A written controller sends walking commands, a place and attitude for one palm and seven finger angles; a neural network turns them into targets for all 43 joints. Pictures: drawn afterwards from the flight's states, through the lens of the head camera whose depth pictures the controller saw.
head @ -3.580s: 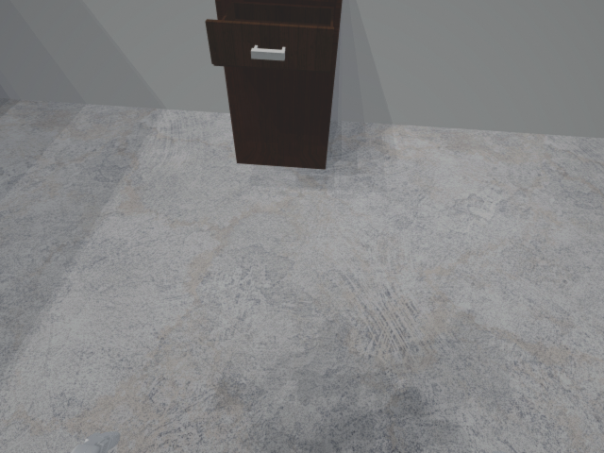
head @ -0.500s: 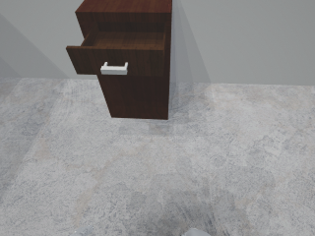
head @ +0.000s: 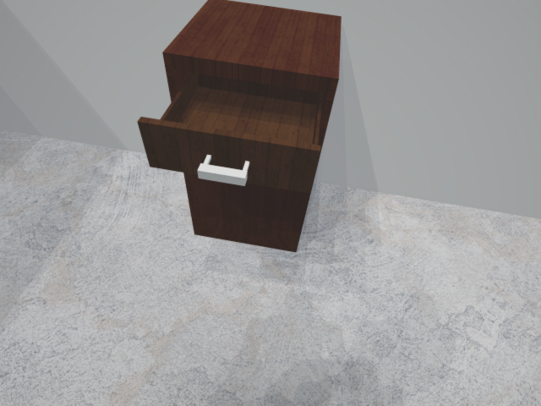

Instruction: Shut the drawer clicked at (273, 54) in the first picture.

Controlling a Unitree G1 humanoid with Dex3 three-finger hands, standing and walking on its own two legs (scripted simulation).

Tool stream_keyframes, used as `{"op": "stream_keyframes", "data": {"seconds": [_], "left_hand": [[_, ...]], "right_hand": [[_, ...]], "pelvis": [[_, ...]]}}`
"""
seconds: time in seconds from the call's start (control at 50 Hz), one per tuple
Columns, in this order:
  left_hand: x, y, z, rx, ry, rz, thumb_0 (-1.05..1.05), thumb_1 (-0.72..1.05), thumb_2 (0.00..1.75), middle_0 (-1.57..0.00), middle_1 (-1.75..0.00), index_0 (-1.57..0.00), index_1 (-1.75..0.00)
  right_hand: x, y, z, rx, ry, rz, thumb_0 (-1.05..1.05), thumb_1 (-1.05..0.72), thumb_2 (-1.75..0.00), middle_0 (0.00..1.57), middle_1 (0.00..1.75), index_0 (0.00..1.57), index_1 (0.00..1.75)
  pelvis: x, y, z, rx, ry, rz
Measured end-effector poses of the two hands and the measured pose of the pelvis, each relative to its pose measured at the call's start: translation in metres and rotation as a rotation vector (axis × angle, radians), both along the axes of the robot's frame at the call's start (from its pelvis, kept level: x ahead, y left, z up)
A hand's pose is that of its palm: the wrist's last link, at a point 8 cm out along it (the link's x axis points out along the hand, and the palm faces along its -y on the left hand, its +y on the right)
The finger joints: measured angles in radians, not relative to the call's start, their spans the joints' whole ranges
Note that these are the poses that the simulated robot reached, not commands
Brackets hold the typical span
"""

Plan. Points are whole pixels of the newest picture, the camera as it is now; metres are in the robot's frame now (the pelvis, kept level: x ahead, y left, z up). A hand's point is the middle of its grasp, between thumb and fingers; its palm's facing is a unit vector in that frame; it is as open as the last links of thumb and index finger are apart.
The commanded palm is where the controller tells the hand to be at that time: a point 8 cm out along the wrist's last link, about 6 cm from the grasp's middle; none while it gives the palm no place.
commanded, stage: take the last steps up to it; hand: left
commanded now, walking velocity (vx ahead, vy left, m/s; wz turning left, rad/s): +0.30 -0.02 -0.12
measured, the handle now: (225, 168) +0.61 +0.15 -0.06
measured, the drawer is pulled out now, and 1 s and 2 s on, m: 0.24 0.24 0.24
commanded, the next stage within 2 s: come to a stop and stand still in 0.52 s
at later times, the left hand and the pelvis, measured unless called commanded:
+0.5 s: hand (204, 372) +0.20 +0.12 -0.16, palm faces +0.02 -0.97 -0.23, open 7.2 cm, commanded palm none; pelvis +0.15 -0.06 +0.01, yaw -2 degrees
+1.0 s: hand (198, 370) +0.21 +0.14 -0.18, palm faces -0.01 -0.98 -0.21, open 7.4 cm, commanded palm none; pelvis +0.20 -0.04 +0.00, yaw -5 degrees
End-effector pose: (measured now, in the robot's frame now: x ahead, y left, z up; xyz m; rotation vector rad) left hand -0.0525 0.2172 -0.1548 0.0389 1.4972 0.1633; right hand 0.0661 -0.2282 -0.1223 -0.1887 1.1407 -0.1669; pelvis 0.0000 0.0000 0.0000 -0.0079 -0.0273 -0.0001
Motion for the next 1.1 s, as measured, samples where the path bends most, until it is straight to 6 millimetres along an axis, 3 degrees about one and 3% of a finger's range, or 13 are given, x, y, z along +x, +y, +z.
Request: {"op": "stream_keyframes", "data": {"seconds": [0.12, 0.24, 0.32, 0.36, 0.44, 0.58, 0.68, 0.74, 0.84, 0.92, 1.0, 1.1], "left_hand": [[0.080, 0.006, 0.013, 0.032, -0.100, -0.044, 0.01, 0.91, 0.90, -0.20, -0.29, -0.20, -0.30], [0.169, -0.003, 0.023, 0.083, -0.189, -0.120, 0.01, 0.93, 0.90, -0.20, -0.29, -0.20, -0.30], [0.225, -0.020, 0.019, 0.121, -0.268, -0.165, 0.01, 0.92, 0.90, -0.20, -0.29, -0.20, -0.30], [0.240, -0.029, 0.020, 0.127, -0.299, -0.161, 0.00, 0.92, 0.90, -0.20, -0.29, -0.20, -0.30], [0.248, -0.045, 0.027, 0.117, -0.291, -0.129, 0.00, 0.92, 0.90, -0.20, -0.29, -0.20, -0.30], [0.241, -0.051, 0.028, 0.088, -0.200, -0.100, 0.00, 0.93, 0.90, -0.20, -0.30, -0.20, -0.30], [0.234, -0.050, 0.015, 0.039, -0.130, -0.055, 0.00, 0.92, 0.90, -0.21, -0.30, -0.20, -0.30], [0.234, -0.045, 0.001, 0.015, -0.079, -0.036, 0.00, 0.91, 0.90, -0.21, -0.30, -0.20, -0.30], [0.240, -0.040, -0.004, 0.008, -0.021, -0.044, 0.00, 0.91, 0.90, -0.20, -0.30, -0.20, -0.30], [0.248, -0.035, 0.003, 0.035, -0.014, -0.078, 0.00, 0.91, 0.90, -0.20, -0.30, -0.20, -0.30], [0.259, -0.031, 0.010, 0.089, -0.051, -0.107, 0.00, 0.91, 0.90, -0.20, -0.30, -0.20, -0.30], [0.267, -0.040, 0.017, 0.158, -0.138, -0.130, 0.00, 0.91, 0.90, -0.20, -0.29, -0.20, -0.30]], "right_hand": [[-0.029, -0.004, -0.003, 0.019, 0.155, -0.064, -0.01, -0.94, -0.90, 0.20, 0.30, 0.20, 0.29], [-0.053, -0.007, -0.017, 0.093, 0.307, -0.142, 0.00, -0.92, -0.90, 0.20, 0.30, 0.20, 0.29], [-0.054, -0.018, -0.036, 0.140, 0.385, -0.176, 0.00, -0.91, -0.90, 0.20, 0.30, 0.20, 0.29], [-0.043, -0.026, -0.042, 0.148, 0.406, -0.168, 0.00, -0.91, -0.90, 0.20, 0.30, 0.20, 0.29], [0.008, -0.044, -0.035, 0.128, 0.337, -0.145, 0.01, -0.91, -0.90, 0.20, 0.30, 0.20, 0.29], [0.115, -0.059, -0.016, 0.083, 0.135, -0.095, 0.01, -0.92, -0.90, 0.20, 0.30, 0.20, 0.29], [0.173, -0.055, -0.006, 0.040, 0.066, -0.039, 0.01, -0.93, -0.90, 0.20, 0.30, 0.20, 0.29], [0.197, -0.046, -0.008, 0.009, 0.037, -0.017, 0.00, -0.92, -0.90, 0.20, 0.30, 0.20, 0.29], [0.213, -0.025, -0.006, 0.014, 0.056, -0.018, 0.00, -0.92, -0.90, 0.20, 0.30, 0.20, 0.29], [0.213, -0.026, -0.009, 0.028, 0.053, -0.054, -0.01, -0.93, -0.90, 0.20, 0.30, 0.21, 0.29], [0.197, -0.040, -0.016, 0.045, 0.064, -0.080, -0.01, -0.93, -0.90, 0.20, 0.30, 0.21, 0.30], [0.164, -0.067, -0.034, 0.080, 0.103, -0.110, 0.00, -0.92, -0.90, 0.20, 0.30, 0.21, 0.30]], "pelvis": [[0.034, -0.002, 0.009, 0.017, 0.008, -0.023], [0.071, -0.021, 0.005, 0.034, 0.007, -0.042], [0.101, -0.044, -0.010, 0.047, 0.004, -0.047], [0.111, -0.050, -0.012, 0.029, -0.003, -0.043], [0.132, -0.057, -0.002, 0.018, -0.003, -0.038], [0.164, -0.058, 0.009, 0.012, 0.009, -0.037], [0.189, -0.047, 0.007, -0.005, 0.002, -0.038], [0.204, -0.037, -0.002, -0.031, -0.006, -0.040], [0.215, -0.032, 0.000, 0.009, -0.004, -0.056], [0.209, -0.034, 0.001, 0.018, 0.010, -0.069], [0.197, -0.044, 0.000, 0.024, 0.015, -0.079], [0.182, -0.066, -0.007, 0.034, 0.000, -0.073]]}}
